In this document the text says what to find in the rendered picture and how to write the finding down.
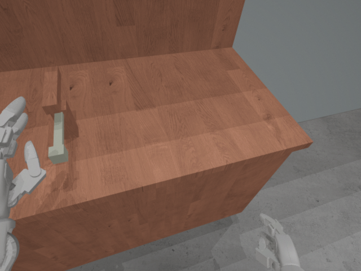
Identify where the tap lever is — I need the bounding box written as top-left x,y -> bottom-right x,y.
48,112 -> 68,164

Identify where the left robot hand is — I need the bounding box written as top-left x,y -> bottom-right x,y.
0,97 -> 46,219

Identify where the counter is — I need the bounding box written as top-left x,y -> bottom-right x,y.
0,0 -> 313,271

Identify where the right robot hand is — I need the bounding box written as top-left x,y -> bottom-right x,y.
256,213 -> 300,271

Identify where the robot left forearm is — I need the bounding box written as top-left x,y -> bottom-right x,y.
0,218 -> 20,271

